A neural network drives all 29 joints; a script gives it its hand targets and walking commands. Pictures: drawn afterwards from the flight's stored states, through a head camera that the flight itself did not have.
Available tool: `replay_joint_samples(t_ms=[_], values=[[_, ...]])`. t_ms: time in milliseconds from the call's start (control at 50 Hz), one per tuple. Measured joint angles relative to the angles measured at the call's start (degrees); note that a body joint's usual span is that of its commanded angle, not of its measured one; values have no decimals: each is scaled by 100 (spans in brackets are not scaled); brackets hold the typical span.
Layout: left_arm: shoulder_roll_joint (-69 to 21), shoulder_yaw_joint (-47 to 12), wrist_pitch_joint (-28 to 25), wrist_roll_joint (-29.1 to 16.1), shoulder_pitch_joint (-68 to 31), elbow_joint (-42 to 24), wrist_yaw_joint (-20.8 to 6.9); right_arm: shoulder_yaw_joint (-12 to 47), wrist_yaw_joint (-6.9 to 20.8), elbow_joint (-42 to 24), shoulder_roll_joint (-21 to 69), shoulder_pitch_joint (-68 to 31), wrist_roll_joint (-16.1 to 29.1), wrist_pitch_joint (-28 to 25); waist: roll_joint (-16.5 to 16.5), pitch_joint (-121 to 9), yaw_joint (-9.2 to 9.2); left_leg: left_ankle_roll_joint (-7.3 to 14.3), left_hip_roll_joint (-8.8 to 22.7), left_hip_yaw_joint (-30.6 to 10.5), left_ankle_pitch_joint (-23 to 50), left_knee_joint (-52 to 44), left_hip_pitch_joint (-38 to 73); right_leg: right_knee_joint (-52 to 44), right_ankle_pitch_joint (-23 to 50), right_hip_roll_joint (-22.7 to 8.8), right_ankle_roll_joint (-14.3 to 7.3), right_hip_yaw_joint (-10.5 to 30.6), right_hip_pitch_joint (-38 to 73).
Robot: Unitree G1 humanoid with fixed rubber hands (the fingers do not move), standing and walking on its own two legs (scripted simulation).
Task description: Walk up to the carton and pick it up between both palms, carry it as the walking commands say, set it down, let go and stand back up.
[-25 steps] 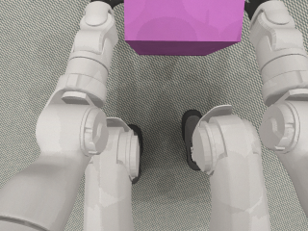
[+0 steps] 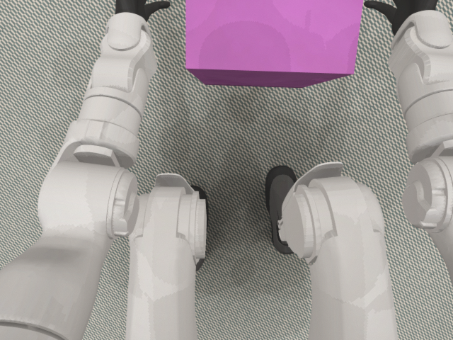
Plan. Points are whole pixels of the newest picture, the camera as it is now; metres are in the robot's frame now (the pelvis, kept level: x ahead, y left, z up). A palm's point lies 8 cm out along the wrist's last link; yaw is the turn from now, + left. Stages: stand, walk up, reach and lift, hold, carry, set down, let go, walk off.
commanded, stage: set down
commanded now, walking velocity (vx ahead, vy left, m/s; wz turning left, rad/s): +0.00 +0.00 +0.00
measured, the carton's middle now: (262, 24) +0.53 -0.07 -0.24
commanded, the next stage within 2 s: let go in 1.28 s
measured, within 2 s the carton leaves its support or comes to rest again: neither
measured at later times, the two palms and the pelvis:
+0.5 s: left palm out of the picture +0.55 +0.11 -0.01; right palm out of the picture +0.51 -0.26 -0.01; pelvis +0.01 +0.00 +0.10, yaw +0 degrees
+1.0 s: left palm out of the picture +0.55 +0.12 +0.14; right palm out of the picture +0.50 -0.27 +0.14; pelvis +0.03 +0.00 +0.24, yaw -1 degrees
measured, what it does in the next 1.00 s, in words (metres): rises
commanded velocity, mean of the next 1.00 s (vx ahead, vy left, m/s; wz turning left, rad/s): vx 0.00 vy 0.00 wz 0.00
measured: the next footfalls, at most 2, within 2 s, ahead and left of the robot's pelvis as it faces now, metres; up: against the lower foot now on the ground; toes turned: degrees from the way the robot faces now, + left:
none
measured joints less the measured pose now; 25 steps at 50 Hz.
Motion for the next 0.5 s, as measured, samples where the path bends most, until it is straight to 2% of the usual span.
replay_joint_samples(t_ms=[140,340,500], values=[[-104,186,275,99,427,-664,96,-19,-34,-838,130,358,-135,336,68,-342,-8,52,83,50,-54,-278,250,-263,-19,92,39,75,203],[-251,631,366,409,609,-468,-9,-351,57,-903,262,713,-560,531,82,-1231,42,90,144,69,103,-1249,656,-1171,98,170,68,189,591],[-300,683,467,511,789,-695,-43,-538,132,-1095,352,850,-725,638,64,-1611,53,84,133,4,286,-1995,994,-1897,219,157,60,195,967]])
